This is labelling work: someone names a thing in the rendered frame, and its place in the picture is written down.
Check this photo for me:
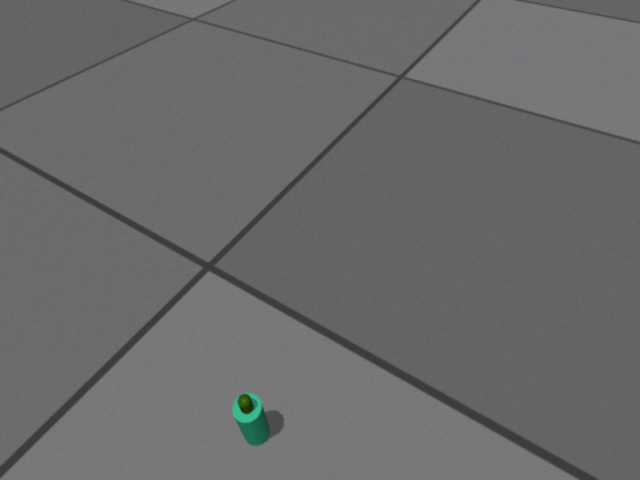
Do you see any bottle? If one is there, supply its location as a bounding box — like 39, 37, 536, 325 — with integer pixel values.
232, 393, 270, 446

